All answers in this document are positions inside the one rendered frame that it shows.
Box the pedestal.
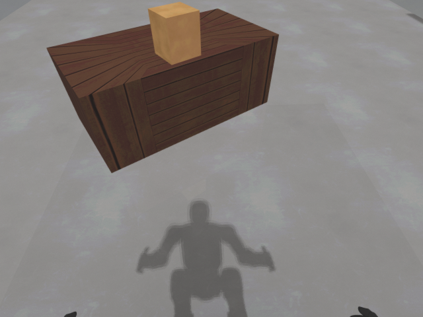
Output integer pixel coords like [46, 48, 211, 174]
[47, 9, 279, 173]

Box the carton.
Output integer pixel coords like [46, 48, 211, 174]
[148, 2, 201, 65]

